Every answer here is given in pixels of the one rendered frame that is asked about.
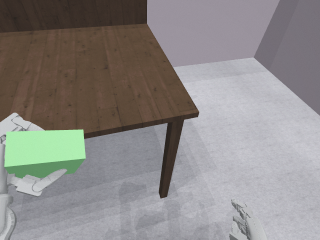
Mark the sponge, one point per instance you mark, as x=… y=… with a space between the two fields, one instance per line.
x=40 y=153

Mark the robot right hand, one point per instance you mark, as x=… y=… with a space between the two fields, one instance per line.
x=251 y=228

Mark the robot left hand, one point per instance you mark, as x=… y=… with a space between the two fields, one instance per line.
x=29 y=185

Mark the table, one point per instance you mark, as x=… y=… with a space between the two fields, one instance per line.
x=91 y=65

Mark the robot left forearm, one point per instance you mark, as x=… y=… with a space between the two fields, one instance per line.
x=8 y=218

